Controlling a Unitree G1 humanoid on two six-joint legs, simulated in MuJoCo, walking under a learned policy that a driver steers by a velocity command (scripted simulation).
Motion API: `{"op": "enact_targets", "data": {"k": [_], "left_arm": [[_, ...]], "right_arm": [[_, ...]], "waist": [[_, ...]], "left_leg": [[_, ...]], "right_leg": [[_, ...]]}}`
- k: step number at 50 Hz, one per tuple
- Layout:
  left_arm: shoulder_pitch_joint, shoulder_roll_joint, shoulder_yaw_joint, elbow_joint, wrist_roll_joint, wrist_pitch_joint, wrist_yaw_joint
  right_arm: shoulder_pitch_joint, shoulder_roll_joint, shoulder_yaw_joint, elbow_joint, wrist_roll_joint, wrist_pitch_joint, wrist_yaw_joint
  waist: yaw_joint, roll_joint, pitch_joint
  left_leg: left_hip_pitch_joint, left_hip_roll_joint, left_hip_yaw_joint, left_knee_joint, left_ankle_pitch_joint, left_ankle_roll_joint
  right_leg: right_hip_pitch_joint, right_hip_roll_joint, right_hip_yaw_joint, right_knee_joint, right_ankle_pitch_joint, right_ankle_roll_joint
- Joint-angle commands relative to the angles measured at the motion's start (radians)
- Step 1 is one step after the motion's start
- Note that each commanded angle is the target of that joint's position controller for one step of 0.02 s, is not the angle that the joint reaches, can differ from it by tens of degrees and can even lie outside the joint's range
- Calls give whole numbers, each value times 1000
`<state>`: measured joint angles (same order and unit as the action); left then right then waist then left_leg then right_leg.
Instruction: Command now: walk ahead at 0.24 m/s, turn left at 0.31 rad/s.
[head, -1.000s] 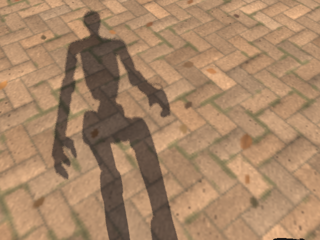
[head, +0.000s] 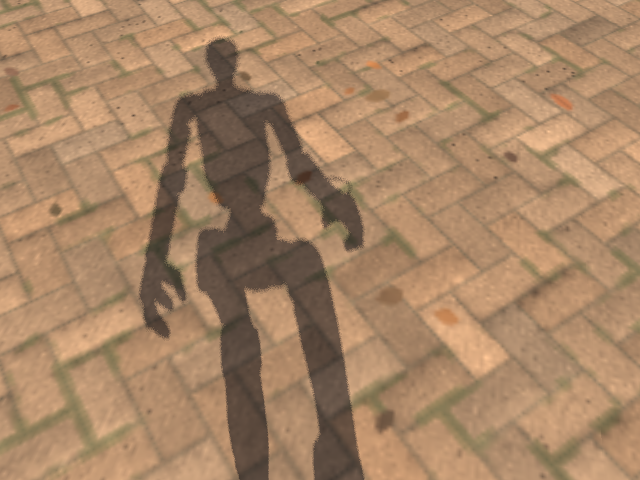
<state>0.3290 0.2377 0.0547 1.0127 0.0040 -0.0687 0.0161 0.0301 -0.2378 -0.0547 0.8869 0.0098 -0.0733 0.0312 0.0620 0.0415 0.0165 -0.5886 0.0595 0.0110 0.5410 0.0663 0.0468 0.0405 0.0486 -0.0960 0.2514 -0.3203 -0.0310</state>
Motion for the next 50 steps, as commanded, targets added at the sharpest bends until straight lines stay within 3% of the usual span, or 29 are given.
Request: {"op": "enact_targets", "data": {"k": [1, 2, 3, 4, 5, 6, 7, 9, 11, 15, 18, 21, 24, 25, 26, 27, 28, 29, 30, 31, 34, 38, 43, 45, 46, 47, 48, 49, 50], "left_arm": [[-55, 188, 41, -52, -14, 15, 23], [-44, 182, 40, -62, -11, 22, 28], [3, 148, 25, -96, 22, 18, 30], [122, 34, -13, -100, 32, 0, 11], [75, 119, 5, -96, 5, -11, -2], [-28, 146, 16, -129, -27, -8, 0], [-75, 153, 21, -134, -25, 4, 14], [-95, 170, 37, -156, -2, 37, 36], [-76, 133, 35, -163, 4, 49, 46], [-116, 126, 34, -185, 7, 55, 52], [-174, 127, 33, -211, 2, 58, 48], [-197, 131, 32, -228, -5, 43, 38], [-134, 140, 36, -218, -14, 24, 22], [-93, 163, 44, -207, -11, 21, 18], [-63, 234, 60, -209, 10, 24, 21], [-109, 305, 75, -223, 45, 39, 22], [-148, 246, 62, -256, 58, 36, 25], [-203, 195, 49, -279, 46, 36, 31], [-239, 172, 45, -290, 27, 38, 32], [-244, 162, 41, -293, 11, 40, 34], [-205, 166, 38, -287, 12, 55, 41], [-158, 210, 56, -283, 10, 68, 47], [-172, 252, 75, -290, -11, 67, 23], [-191, 256, 78, -288, -29, 66, 18], [-175, 237, 74, -277, -35, 65, 15], [-116, 195, 64, -256, -20, 62, 8], [-137, 108, 32, -307, 41, 60, -1], [-221, 148, 42, -343, 24, 53, 6], [-259, 190, 54, -349, -2, 56, 12]], "right_arm": [[67, -141, -40, -49, -8, -16, 17], [166, -188, -62, -24, -12, -18, 15], [259, -277, -82, -25, -29, -12, 2], [234, -302, -74, -48, -26, -4, -2], [255, -237, -61, -61, -13, 9, -2], [177, -205, -54, -87, -9, 16, -8], [113, -176, -45, -102, -2, 26, -15], [68, -164, -42, -120, -16, 37, -24], [64, -182, -50, -130, -30, 42, -30], [84, -211, -64, -152, -11, 57, -54], [84, -211, -65, -166, -4, 73, -65], [98, -209, -67, -176, -6, 86, -71], [85, -201, -63, -197, 3, 100, -75], [94, -184, -58, -203, 8, 106, -78], [135, -128, -43, -208, 7, 109, -78], [138, -118, -46, -251, 12, 97, -73], [141, -212, -70, -240, -8, 82, -64], [174, -242, -86, -214, 2, 86, -59], [203, -225, -87, -187, 5, 100, -63], [208, -206, -84, -183, 1, 112, -67], [148, -148, -65, -226, 15, 126, -60], [78, -123, -47, -288, 12, 122, -44], [85, -146, -54, -316, 11, 132, -18], [128, -144, -61, -309, 12, 136, -9], [171, -151, -69, -292, 11, 136, -11], [221, -201, -88, -281, 11, 134, -22], [255, -333, -115, -300, 1, 129, -43], [260, -324, -103, -319, -30, 105, -31], [237, -291, -93, -313, -34, 85, -24]], "waist": [[-100, -140, -60], [-139, -94, -117], [-134, 71, -249], [-57, 236, -399], [-112, 100, -460], [-113, 65, -324], [-93, -22, -214], [-50, 4, -131], [-31, 53, -130], [-47, 65, -175], [-65, 85, -151], [-76, 107, -137], [-33, 118, -137], [-14, 101, -137], [-34, -48, -168], [-81, -343, -109], [-67, -298, -120], [-90, -217, -116], [-103, -171, -99], [-95, -163, -85], [-61, -193, -51], [-15, -227, -81], [-17, -244, -81], [-52, -232, -79], [-70, -204, -90], [-75, -83, -121], [-55, 259, -142], [-118, 222, -196], [-124, 131, -163]], "left_leg": [[171, -71, 43, -49, -71, 45], [313, -82, 33, -110, 73, 68], [619, 118, -216, -28, 498, 154], [911, 349, -585, -34, 704, 373], [862, 307, -581, -96, 456, 354], [737, 251, -475, -137, 285, 307], [581, 206, -398, -185, 148, 257], [336, 157, -360, -247, -9, 230], [256, 117, -323, -263, -12, 226], [274, 98, -342, -253, -108, 205], [258, 72, -381, -261, -304, 175], [282, 67, -434, -244, -312, 165], [298, 43, -470, -182, -223, 131], [255, 5, -449, -136, -239, 94], [133, -73, -348, 45, -433, 36], [-75, -232, -137, 252, -664, -16], [-80, -159, -168, 475, -676, -52], [-70, -145, -167, 568, -609, -64], [-71, -135, -146, 614, -554, -83], [-93, -127, -136, 667, -506, -101], [-100, -104, -71, 628, -430, -135], [-32, -46, -30, 411, -425, -148], [153, -46, 48, 185, -421, -95], [248, -61, 72, 15, -328, -50], [348, -84, 75, -93, -236, -19], [520, -40, -24, -159, -48, 23], [713, 251, -414, -131, 397, 153], [632, 352, -534, -154, 423, 337], [591, 292, -449, -175, 319, 314]], "right_leg": [[8, -255, 26, 226, 886, -72], [-27, -201, -9, 412, 835, -31], [-275, -133, -31, 741, 441, 28], [-610, 44, 52, 1072, -395, 82], [-645, -4, 193, 1152, -367, 67], [-717, -39, 178, 1139, -285, 56], [-718, -77, 163, 1075, -211, 60], [-608, -109, 173, 945, -139, 62], [-551, -88, 159, 840, -104, 67], [-550, -66, 173, 683, -8, 93], [-534, -49, 184, 580, 35, 104], [-492, -28, 189, 473, 16, 102], [-360, -16, 171, 248, 77, 75], [-258, -55, 177, 138, 146, 55], [-123, -258, 333, 84, 180, -14], [-134, -444, 590, 32, 370, -177], [-176, -490, 617, 37, 460, -245], [-182, -434, 496, 69, 495, -210], [-181, -361, 390, 91, 481, -156], [-171, -333, 336, 98, 470, -135], [-166, -293, 220, 76, 474, -149], [-91, -334, 181, 78, 475, -175], [-138, -371, 130, 104, 470, -164], [-157, -370, 103, 168, 446, -124], [-200, -348, 67, 235, 396, -79], [-321, -296, -8, 383, 262, -2], [-646, -161, -81, 731, -297, 101], [-740, -79, 84, 917, -402, 119], [-748, -97, 134, 982, -330, 109]]}}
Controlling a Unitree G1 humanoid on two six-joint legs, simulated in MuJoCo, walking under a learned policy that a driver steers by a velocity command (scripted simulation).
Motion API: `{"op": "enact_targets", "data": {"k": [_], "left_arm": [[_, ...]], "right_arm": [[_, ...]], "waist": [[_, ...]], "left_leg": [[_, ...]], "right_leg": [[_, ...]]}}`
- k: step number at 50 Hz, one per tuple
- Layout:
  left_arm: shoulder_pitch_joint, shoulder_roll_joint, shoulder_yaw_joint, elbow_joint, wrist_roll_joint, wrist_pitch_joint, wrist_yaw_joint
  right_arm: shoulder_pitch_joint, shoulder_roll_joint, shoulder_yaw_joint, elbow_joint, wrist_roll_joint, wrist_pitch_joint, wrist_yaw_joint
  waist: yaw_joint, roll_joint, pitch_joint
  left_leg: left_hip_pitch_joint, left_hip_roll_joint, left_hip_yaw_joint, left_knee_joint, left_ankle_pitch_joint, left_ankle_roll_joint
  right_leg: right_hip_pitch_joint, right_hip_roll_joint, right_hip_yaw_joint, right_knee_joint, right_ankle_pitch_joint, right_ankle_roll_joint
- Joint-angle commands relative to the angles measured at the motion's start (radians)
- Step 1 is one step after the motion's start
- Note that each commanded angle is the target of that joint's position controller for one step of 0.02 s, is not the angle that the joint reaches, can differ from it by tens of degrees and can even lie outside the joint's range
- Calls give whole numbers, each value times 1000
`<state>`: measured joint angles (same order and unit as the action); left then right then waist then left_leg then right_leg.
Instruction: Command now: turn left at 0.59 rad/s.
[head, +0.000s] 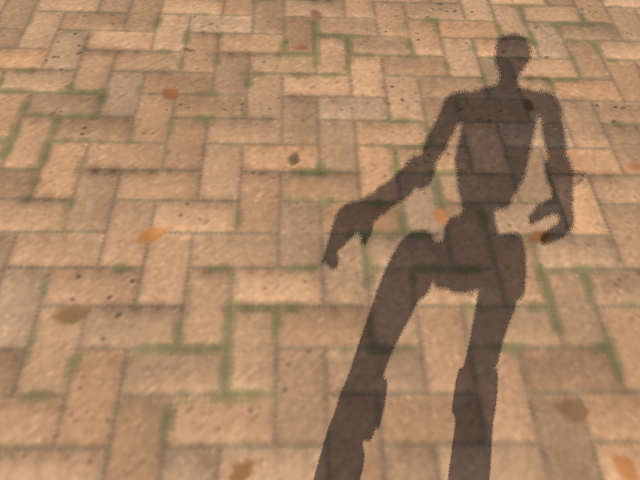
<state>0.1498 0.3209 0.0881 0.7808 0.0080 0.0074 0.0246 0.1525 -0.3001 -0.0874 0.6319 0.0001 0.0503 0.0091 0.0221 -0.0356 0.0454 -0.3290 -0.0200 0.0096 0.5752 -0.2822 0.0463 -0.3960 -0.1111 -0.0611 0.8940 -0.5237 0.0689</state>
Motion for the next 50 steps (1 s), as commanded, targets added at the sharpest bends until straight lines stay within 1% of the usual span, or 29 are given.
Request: {"op": "enact_targets", "data": {"k": [1, 2, 3, 5, 9, 12, 15, 17, 19, 20, 21, 22, 23, 25, 26, 29, 32, 34, 37, 39, 40, 41, 42, 43, 44, 45, 46, 48, 50], "left_arm": [[-75, 114, 26, -112, -12, -17, 9], [-62, 113, 30, -94, -2, -13, 20], [-45, 119, 34, -95, 4, -10, 25], [-11, 103, 33, -94, 2, -12, 19], [-41, 66, 18, -115, -1, -16, 14], [-57, 66, 15, -129, -4, -22, 3], [-51, 76, 19, -140, -12, -33, -9], [-30, 77, 22, -145, -15, -41, -18], [32, 80, 29, -131, -11, -49, -23], [62, 134, 42, -132, 3, -48, -18], [28, 220, 57, -143, 23, -36, -11], [37, 182, 50, -152, 41, -39, -13], [-8, 131, 32, -170, 32, -41, -8], [-74, 85, 19, -185, 7, -35, 3], [-72, 81, 15, -186, 1, -32, 8], [-16, 97, 19, -175, 11, -16, 19], [2, 136, 34, -169, 7, -5, 18], [-13, 160, 43, -170, 0, -1, 9], [-14, 173, 48, -162, -20, -3, -2], [-32, 165, 46, -155, -42, -5, -4], [18, 128, 37, -133, -40, -8, -8], [44, 71, 20, -142, -3, -10, -13], [-24, 40, 3, -204, 31, -12, -7], [-91, 95, 19, -215, 7, -14, 3], [-98, 116, 26, -210, -10, -11, 6], [-65, 123, 34, -189, -6, -13, 6], [-58, 133, 39, -182, -3, -14, 5], [-55, 116, 36, -180, -7, -26, -11], [-70, 103, 32, -179, -11, -45, -20]], "right_arm": [[63, -202, -53, -53, -10, -48, -7], [18, -172, -44, -58, 5, -47, -14], [-13, -162, -37, -64, 13, -42, -20], [-16, -156, -31, -71, 4, -37, -29], [2, -173, -37, -69, 8, -34, -41], [-3, -189, -42, -76, 7, -27, -39], [-13, -191, -43, -82, 10, -21, -29], [-26, -188, -41, -87, 17, -16, -27], [-53, -173, -36, -96, 30, -9, -32], [-22, -133, -25, -99, 25, -10, -36], [25, -91, -16, -110, 23, -16, -35], [22, -176, -42, -109, 11, -27, -35], [44, -223, -62, -88, 14, -26, -32], [72, -190, -64, -47, 20, -5, -36], [66, -163, -57, -48, 23, 3, -34], [0, -111, -37, -84, 31, 4, -26], [-36, -88, -21, -110, 21, 1, -14], [-32, -86, -17, -116, 20, 1, -5], [-5, -105, -26, -117, 24, 8, 6], [60, -102, -34, -97, 23, 11, 11], [104, -127, -47, -83, 21, 10, 4], [142, -230, -75, -92, 22, 4, -11], [123, -305, -78, -124, -5, -12, -14], [150, -260, -69, -116, -28, -36, -3], [110, -231, -54, -99, -23, -50, -4], [86, -199, -49, -86, 4, -54, -11], [72, -168, -36, -83, 25, -52, -16], [66, -153, -22, -89, 16, -54, -23], [77, -155, -20, -86, 5, -64, -30]], "waist": [[-53, 184, -148], [-35, 148, -136], [-16, 161, -126], [-1, 167, -153], [-21, 170, -148], [-33, 186, -133], [-37, 197, -130], [-26, 202, -136], [18, 186, -144], [7, 100, -175], [-55, -185, -139], [-27, -228, -136], [-43, -145, -117], [-58, -91, -78], [-47, -94, -66], [-2, -125, -75], [23, -141, -109], [22, -153, -119], [10, -161, -120], [-37, -141, -125], [-47, -79, -134], [-36, 169, -144], [-33, 361, -138], [-107, 260, -203], [-75, 220, -149], [-51, 170, -139], [-46, 169, -119], [-39, 193, -91], [-44, 190, -73]], "left_leg": [[295, 305, -371, -211, 571, 250], [267, 262, -335, -211, 495, 203], [217, 240, -315, -217, 496, 190], [186, 215, -303, -224, 488, 193], [190, 198, -343, -221, 360, 190], [142, 192, -398, -217, 261, 192], [126, 185, -469, -198, 269, 187], [137, 172, -511, -170, 305, 173], [93, 120, -502, -114, 268, 115], [0, 66, -445, -13, 96, 59], [-211, -104, -230, 192, -243, -10], [-266, -87, -171, 440, -388, -60], [-271, -45, -178, 571, -321, -82], [-293, -26, -148, 657, -197, -117], [-306, -22, -135, 678, -160, -131], [-315, 5, -66, 552, -114, -155], [-246, 45, -34, 388, -134, -154], [-156, 50, 4, 288, -133, -139], [-73, 39, 42, 141, -92, -104], [57, 11, 75, -64, 53, -53], [185, 1, 43, -160, 159, -19], [360, 188, -237, -212, 471, 54], [368, 409, -541, -185, 715, 266], [318, 415, -540, -223, 602, 337], [283, 348, -445, -230, 496, 279], [277, 281, -394, -248, 243, 215], [259, 251, -390, -278, 36, 186], [211, 216, -411, -344, -201, 182], [212, 208, -416, -372, -214, 183]], "right_leg": [[-318, 50, 114, 322, -33, -3], [-313, 41, 123, 290, 35, -4], [-276, 48, 123, 275, 82, 1], [-218, 77, 116, 256, 146, 7], [-183, 99, 129, 38, 182, 17], [-113, 120, 137, -80, 171, 12], [-44, 143, 141, -178, 149, -2], [9, 153, 140, -280, 168, -16], [157, 138, 127, -503, 346, -43], [284, -2, 228, -537, 426, -93], [343, -206, 460, -571, 622, -226], [279, -326, 588, -593, 683, -361], [252, -294, 503, -584, 661, -357], [241, -169, 319, -565, 567, -267], [242, -153, 272, -564, 599, -265], [306, -135, 185, -572, 628, -280], [345, -170, 153, -561, 645, -293], [309, -184, 122, -559, 667, -292], [300, -206, 103, -525, 659, -273], [257, -191, 56, -442, 610, -216], [178, -157, 3, -348, 521, -153], [-45, -55, -97, -84, 218, -52], [-296, 83, -43, 153, -179, 13], [-297, 84, 92, 292, -176, 7], [-305, 65, 117, 318, -89, -9], [-316, 45, 123, 273, 14, -21], [-322, 38, 123, 228, 90, -26], [-302, 61, 108, 190, 212, -27], [-293, 75, 108, 82, 271, -26]]}}
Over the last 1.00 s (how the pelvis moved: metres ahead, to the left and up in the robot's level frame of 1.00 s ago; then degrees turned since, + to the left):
0.13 0.02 -0.01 34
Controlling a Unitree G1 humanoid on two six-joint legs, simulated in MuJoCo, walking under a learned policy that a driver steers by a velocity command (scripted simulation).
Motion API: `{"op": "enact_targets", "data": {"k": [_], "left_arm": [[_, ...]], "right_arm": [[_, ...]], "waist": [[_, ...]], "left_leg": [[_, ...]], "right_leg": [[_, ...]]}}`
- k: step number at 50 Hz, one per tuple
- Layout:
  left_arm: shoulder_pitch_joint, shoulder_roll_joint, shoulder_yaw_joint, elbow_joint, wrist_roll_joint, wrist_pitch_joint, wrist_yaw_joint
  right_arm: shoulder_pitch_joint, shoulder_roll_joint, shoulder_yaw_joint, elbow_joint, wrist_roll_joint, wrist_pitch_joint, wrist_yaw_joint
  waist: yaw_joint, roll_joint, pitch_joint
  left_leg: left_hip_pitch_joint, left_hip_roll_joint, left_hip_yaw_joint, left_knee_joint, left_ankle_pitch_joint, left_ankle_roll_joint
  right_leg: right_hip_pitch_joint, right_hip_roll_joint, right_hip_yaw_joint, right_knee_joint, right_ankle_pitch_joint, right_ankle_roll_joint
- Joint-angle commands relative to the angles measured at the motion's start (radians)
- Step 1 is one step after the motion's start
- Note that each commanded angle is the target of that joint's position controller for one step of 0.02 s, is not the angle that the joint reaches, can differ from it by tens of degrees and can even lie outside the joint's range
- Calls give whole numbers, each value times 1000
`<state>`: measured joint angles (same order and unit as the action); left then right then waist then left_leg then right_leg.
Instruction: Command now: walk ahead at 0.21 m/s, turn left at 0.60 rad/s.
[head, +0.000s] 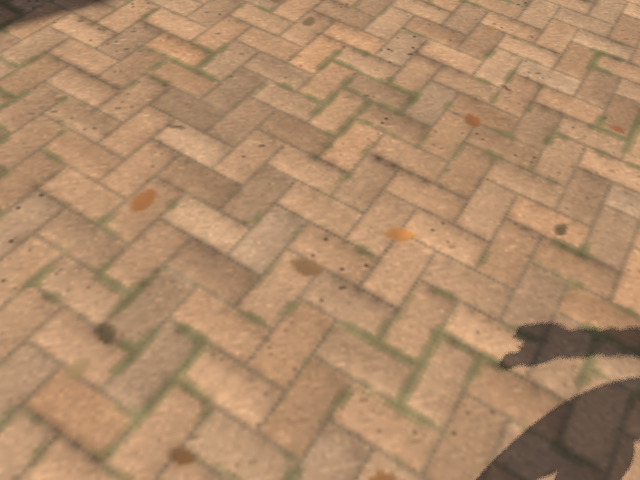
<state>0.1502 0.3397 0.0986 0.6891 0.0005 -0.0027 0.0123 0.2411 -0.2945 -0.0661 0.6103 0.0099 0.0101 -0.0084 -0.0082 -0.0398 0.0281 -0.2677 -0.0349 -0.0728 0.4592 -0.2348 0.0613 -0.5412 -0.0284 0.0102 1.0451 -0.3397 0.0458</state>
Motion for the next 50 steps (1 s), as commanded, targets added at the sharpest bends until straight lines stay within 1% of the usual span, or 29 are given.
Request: {"op": "enact_targets", "data": {"k": [1, 5, 9, 11, 13, 14, 15, 16, 17, 18, 19, 20, 23, 26, 29, 30, 32, 33, 34, 35, 36, 37, 38, 39, 41, 42, 45, 48, 50], "left_arm": [[-87, 77, 18, -88, -4, -45, -10], [-129, 50, 5, -92, -8, -74, -25], [-138, 60, 6, -100, -23, -96, -39], [-100, 70, 12, -95, -30, -108, -40], [-2, 74, 21, -70, -24, -118, -33], [111, 107, 32, -53, -12, -121, -24], [206, 196, 48, -39, 16, -116, -17], [237, 207, 55, -19, 16, -112, -28], [191, 142, 35, -31, 0, -110, -25], [165, 95, 20, -35, -3, -106, -21], [135, 66, 7, -38, 5, -102, -17], [116, 49, -2, -34, 11, -100, -13], [94, 65, -2, -16, 13, -100, -9], [88, 87, -3, 15, -10, -79, -4], [151, 127, 5, 48, -26, -56, -3], [157, 133, 6, 53, -31, -52, -3], [129, 126, 2, 49, -41, -48, 0], [142, 102, -5, 49, -36, -53, -2], [131, 52, -26, 11, -6, -62, -4], [276, -29, -56, 21, 1, -55, -4], [278, 72, -30, 46, -24, -39, -2], [223, 107, -14, 32, -39, -22, 1], [196, 93, -13, 31, -34, -4, 11], [186, 92, -9, 28, -24, 18, 21], [213, 62, -10, 21, -19, 53, 32], [224, 47, -13, 16, -18, 58, 31], [153, 33, -22, -28, -10, 50, 11], [128, 44, -22, -39, -10, 33, -12], [155, 58, -15, -28, -15, 29, -21]], "right_arm": [[-1, -166, -43, -58, -4, -29, -14], [30, -195, -52, -33, 6, -38, -15], [49, -203, -53, -20, 15, -37, -3], [41, -190, -48, -19, 16, -33, 1], [21, -141, -33, -24, 16, -30, 0], [7, -83, -15, -33, 10, -34, -1], [29, -17, 4, -70, 18, -42, -3], [23, -98, -12, -90, 36, -53, -9], [10, -155, -30, -72, 33, -53, -9], [6, -153, -32, -53, 21, -51, -6], [-5, -138, -32, -46, 11, -51, -4], [-20, -121, -31, -48, 10, -52, 0], [-30, -67, -18, -45, -4, -51, 6], [-84, -2, 12, -48, -17, -57, 16], [-154, -32, 3, -53, -11, -67, 29], [-157, -48, -3, -54, -10, -71, 31], [-92, -83, -22, -32, -13, -79, 27], [-52, -123, -36, -25, -25, -82, 17], [44, -199, -52, -28, -48, -80, 0], [48, -221, -52, -27, -61, -58, -9], [62, -158, -40, -30, -42, -39, -6], [12, -128, -30, -30, -26, -33, -2], [-50, -100, -21, -27, -15, -30, -3], [-102, -84, -15, -25, -11, -28, -2], [-171, -95, -21, -14, -31, -31, -2], [-175, -95, -24, -7, -32, -34, -4], [-176, -127, -38, 14, -11, -49, -11], [-171, -167, -53, 32, 3, -61, -3], [-176, -179, -57, 42, 18, -61, 6]], "waist": [[-20, 188, -47], [-41, 195, -26], [-46, 189, -15], [-20, 187, -19], [44, 164, -42], [95, 110, -97], [94, -118, -161], [89, -204, -109], [80, -139, -23], [70, -103, 18], [57, -74, 39], [44, -69, 58], [21, -81, 15], [24, -79, -28], [53, -87, -50], [47, -87, -53], [-11, -71, -77], [-34, -47, -112], [-66, 59, -240], [-13, 296, -392], [-52, 235, -417], [-41, 202, -305], [-18, 161, -231], [1, 163, -171], [45, 202, -116], [48, 206, -119], [28, 212, -101], [26, 179, -95], [48, 157, -83]], "left_leg": [[153, 216, -329, -257, -241, 165], [119, 198, -326, -232, -190, 165], [56, 193, -398, -200, -234, 170], [26, 180, -432, -171, -244, 157], [-61, 117, -409, -77, -249, 110], [-176, 66, -344, 88, -294, 62], [-400, -61, -156, 401, -372, -7], [-563, -18, -115, 597, -373, -28], [-605, 35, -116, 684, -292, -34], [-601, 49, -100, 712, -213, -41], [-578, 56, -96, 709, -153, -48], [-548, 67, -98, 691, -111, -56], [-443, 52, -31, 589, -63, -101], [-282, 63, 51, 340, 62, -116], [-169, 19, 66, 170, 162, -106], [-143, 12, 57, 122, 172, -93], [1, 2, 52, -30, 283, -48], [131, 35, 37, -76, 419, -16], [369, 222, -115, 10, 818, 52], [575, 490, -353, 60, 1039, 236], [497, 466, -355, 23, 877, 255], [425, 409, -268, -12, 717, 222], [339, 363, -211, -50, 572, 188], [231, 338, -163, -94, 464, 174], [43, 297, -67, -164, 353, 170], [12, 295, -42, -197, 211, 172], [-20, 316, -36, -273, -103, 160], [-15, 335, -18, -289, -188, 145], [-25, 342, -3, -274, -259, 124]], "right_leg": [[-135, 0, 38, -140, 104, -1], [-41, 30, 44, -361, 126, 6], [81, 53, 49, -473, 85, -8], [179, 57, 48, -530, 101, -25], [382, 41, 41, -625, 162, -50], [561, -68, 140, -638, 112, -91], [745, -275, 457, -741, -159, -199], [709, -395, 724, -826, -400, -283], [649, -370, 651, -833, -413, -273], [607, -311, 541, -834, -323, -244], [561, -270, 441, -836, -158, -229], [516, -244, 350, -836, 47, -222], [457, -197, 142, -806, 623, -230], [405, -148, 47, -787, 782, -226], [426, -153, 72, -748, 749, -212], [442, -163, 97, -726, 725, -206], [439, -152, 126, -641, 686, -170], [396, -109, 110, -554, 657, -131], [258, -46, 76, -354, 377, -76], [48, 49, 42, -52, -335, -12], [22, 35, 104, 84, -405, 7], [-52, 12, 85, 149, -362, 14], [-78, -13, 66, 145, -304, 25], [-55, -29, 62, 125, -251, 42], [60, -27, 22, 96, -165, 64], [83, -33, 6, 65, -131, 59], [113, -63, -13, -93, -51, 8], [184, -58, -42, -236, -33, -48], [250, -45, -73, -331, -12, -83]]}}
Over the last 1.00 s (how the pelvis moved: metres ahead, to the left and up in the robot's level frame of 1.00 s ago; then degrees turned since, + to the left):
-0.01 0.03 0.01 35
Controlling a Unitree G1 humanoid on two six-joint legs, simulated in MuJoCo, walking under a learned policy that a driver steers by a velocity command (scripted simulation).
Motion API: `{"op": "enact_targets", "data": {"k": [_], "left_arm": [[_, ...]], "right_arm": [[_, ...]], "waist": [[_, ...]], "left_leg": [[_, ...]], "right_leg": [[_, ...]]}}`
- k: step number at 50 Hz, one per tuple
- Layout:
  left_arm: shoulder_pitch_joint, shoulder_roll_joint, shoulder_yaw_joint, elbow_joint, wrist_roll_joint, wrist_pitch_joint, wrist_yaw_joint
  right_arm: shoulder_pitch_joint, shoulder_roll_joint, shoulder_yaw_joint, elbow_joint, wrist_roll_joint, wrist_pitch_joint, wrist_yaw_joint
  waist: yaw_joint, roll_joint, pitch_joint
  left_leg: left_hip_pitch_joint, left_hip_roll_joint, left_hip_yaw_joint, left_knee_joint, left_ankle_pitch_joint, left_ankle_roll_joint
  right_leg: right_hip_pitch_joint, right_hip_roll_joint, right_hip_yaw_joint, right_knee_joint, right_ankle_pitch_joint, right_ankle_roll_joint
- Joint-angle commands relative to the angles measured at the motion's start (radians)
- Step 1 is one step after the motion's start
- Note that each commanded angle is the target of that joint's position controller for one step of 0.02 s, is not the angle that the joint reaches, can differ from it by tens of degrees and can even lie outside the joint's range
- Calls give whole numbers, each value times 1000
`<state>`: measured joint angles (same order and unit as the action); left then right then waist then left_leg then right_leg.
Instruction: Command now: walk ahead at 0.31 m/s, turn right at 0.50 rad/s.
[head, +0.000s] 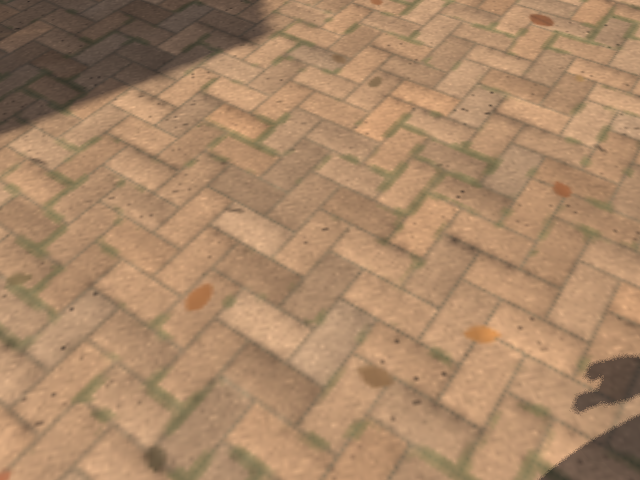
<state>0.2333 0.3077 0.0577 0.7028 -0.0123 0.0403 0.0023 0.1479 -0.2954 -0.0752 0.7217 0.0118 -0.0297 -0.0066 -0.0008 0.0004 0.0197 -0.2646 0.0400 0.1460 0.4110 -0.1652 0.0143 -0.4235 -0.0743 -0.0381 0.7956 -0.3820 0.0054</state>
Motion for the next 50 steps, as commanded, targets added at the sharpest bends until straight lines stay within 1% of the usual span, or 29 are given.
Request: {"op": "enact_targets", "data": {"k": [1, 2, 3, 4, 5, 6, 7, 9, 10, 15, 19, 22, 23, 25, 26, 27, 28, 29, 30, 31, 32, 33, 34, 36, 38, 42, 46, 48, 50], "left_arm": [[110, 87, 29, -22, -4, -15, -14], [168, 86, 34, 10, -3, -17, -13], [246, 100, 43, 46, -5, -19, -9], [332, 170, 61, 57, -6, -27, 6], [277, 280, 70, -8, 5, -54, -4], [209, 231, 61, -36, 20, -79, -7], [154, 185, 45, -45, 15, -95, -5], [132, 149, 32, -52, 5, -97, 3], [150, 140, 27, -52, 7, -97, 9], [215, 135, 29, -31, 5, -99, 30], [267, 137, 29, 6, 3, -97, 26], [274, 146, 33, 29, 0, -92, 22], [268, 150, 34, 34, -1, -90, 22], [239, 169, 39, 36, 1, -87, 28], [226, 179, 42, 35, 6, -81, 32], [202, 179, 39, 29, 10, -74, 36], [206, 166, 29, 8, 29, -76, 43], [322, 38, -9, -22, 35, -97, 23], [238, 100, -5, -20, 12, -130, 15], [115, 140, 6, -63, -28, -154, 3], [50, 136, -2, -80, -25, -173, 3], [15, 130, 2, -87, 1, -181, 6], [26, 131, 8, -89, 15, -177, 7], [60, 107, 4, -91, 25, -159, 5], [31, 80, -6, -108, 33, -145, 7], [-150, 32, -26, -153, 31, -153, 2], [-214, 75, -8, -174, 5, -163, -8], [-184, 103, 8, -171, 2, -167, -11], [-40, 137, 33, -142, 9, -174, -5]], "right_arm": [[-99, -174, -47, -66, 24, -17, 7], [-104, -151, -42, -62, 24, -13, 8], [-107, -104, -29, -60, 15, -10, 9], [-124, -22, -7, -73, -5, -10, 20], [-164, -36, -10, -126, 2, -27, 23], [-191, -107, -23, -131, 29, -51, 30], [-159, -145, -35, -117, 33, -66, 34], [-138, -139, -37, -79, -16, -79, 27], [-148, -127, -36, -72, -22, -80, 29], [-191, -51, -7, -59, -7, -74, 43], [-290, -36, 12, -85, 11, -73, 66], [-318, -43, 19, -99, 14, -81, 84], [-311, -49, 19, -100, 13, -83, 89], [-238, -82, 6, -85, 8, -83, 90], [-150, -111, -9, -64, 6, -79, 84], [6, -146, -29, -24, 7, -72, 74], [172, -191, -44, 4, 9, -62, 61], [263, -284, -66, 14, 9, -61, 59], [260, -184, -42, 23, 24, -60, 59], [197, -166, -35, 13, 18, -57, 49], [143, -154, -29, -4, 9, -55, 42], [98, -135, -23, -12, 3, -55, 40], [74, -117, -14, -22, -9, -57, 35], [52, -112, -15, -33, -2, -54, 27], [60, -130, -19, -28, 6, -55, 17], [118, -163, -31, -12, 17, -43, 1], [194, -164, -32, 9, 28, -24, -7], [192, -162, -34, 6, 22, -17, -8], [185, -119, -21, -4, 11, -14, -3]], "waist": [[67, 98, -67], [88, 67, -57], [109, -9, -29], [123, -253, -5], [98, -301, 62], [92, -215, 95], [50, -191, 118], [35, -125, 77], [38, -113, 54], [63, -120, 17], [114, -128, 77], [119, -119, 113], [109, -120, 111], [61, -134, 44], [14, -143, -29], [-70, -120, -124], [-136, -55, -241], [-61, 240, -390], [-113, 185, -415], [-119, 144, -242], [-93, 35, -160], [-54, -20, -83], [-15, 0, -67], [23, 46, -44], [28, 46, -9], [-43, 49, 10], [-65, 74, -16], [-38, 95, -26], [44, 90, -94]], "left_leg": [[-60, 254, -192, -194, -377, 150], [-107, 222, -152, -128, -429, 121], [-176, 165, -86, 27, -470, 80], [-372, 55, 33, 446, -469, -4], [-650, -75, -117, 633, -480, -20], [-686, -11, -221, 687, -372, 7], [-685, 13, -225, 659, -242, 18], [-606, 33, -214, 562, -80, -5], [-558, 22, -206, 525, -10, -20], [-434, -21, -164, 269, 211, -65], [-416, -11, -132, 155, 261, -43], [-425, -13, -111, 101, 219, 5], [-413, -18, -104, 89, 194, 25], [-300, -64, -74, 89, 130, 68], [-186, -104, -49, 100, 102, 93], [22, -135, -35, 80, 136, 125], [351, -15, -211, 129, 131, 176], [722, 265, -789, 73, -100, 385], [745, 285, -970, -90, -227, 377], [618, 261, -824, -119, -210, 328], [463, 221, -716, -134, -118, 299], [318, 180, -637, -153, -3, 288], [224, 148, -582, -178, 70, 285], [122, 120, -534, -215, 144, 302], [17, 99, -467, -233, 202, 300], [-83, 14, -376, -208, 153, 224], [24, 57, -480, -117, 41, 184], [85, 86, -539, -40, 34, 161], [54, 28, -515, 133, 80, 114]], "right_leg": [[199, 19, -56, -155, 68, -61], [273, 51, -81, -199, 61, -79], [341, 61, -45, -270, -1, -109], [428, -137, 290, -435, -168, -196], [413, -293, 786, -637, -450, -354], [376, -312, 794, -711, -511, -360], [372, -281, 702, -690, -394, -317], [386, -196, 512, -640, -113, -246], [388, -164, 449, -634, 0, -228], [409, -91, 246, -618, 295, -183], [419, -120, 201, -633, 311, -184], [477, -160, 176, -623, 387, -184], [500, -172, 163, -606, 458, -178], [549, -170, 117, -505, 819, -154], [565, -157, 88, -393, 1041, -139], [514, -122, 37, -203, 1161, -109], [281, -106, 29, 62, 941, -75], [-150, 104, 40, 498, 139, 15], [-278, 130, 175, 614, -132, 8], [-361, 72, 183, 615, -71, -7], [-333, 29, 168, 547, -4, -20], [-298, 3, 154, 459, 32, -15], [-233, -20, 156, 407, 60, -9], [-190, -34, 140, 325, 60, 19], [-175, -32, 106, 210, 89, 50], [-56, 32, 72, -125, 409, 74], [1, 61, 122, -271, 456, 64], [34, 58, 131, -294, 366, 34], [256, 35, 121, -342, 314, -26]]}}
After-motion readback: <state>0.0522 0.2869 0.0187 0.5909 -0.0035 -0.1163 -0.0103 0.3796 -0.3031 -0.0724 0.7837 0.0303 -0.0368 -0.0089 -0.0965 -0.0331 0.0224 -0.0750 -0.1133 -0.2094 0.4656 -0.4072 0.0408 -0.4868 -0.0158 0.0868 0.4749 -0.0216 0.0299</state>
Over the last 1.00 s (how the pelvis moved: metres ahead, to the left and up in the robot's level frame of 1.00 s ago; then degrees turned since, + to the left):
0.27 0.03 -0.01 3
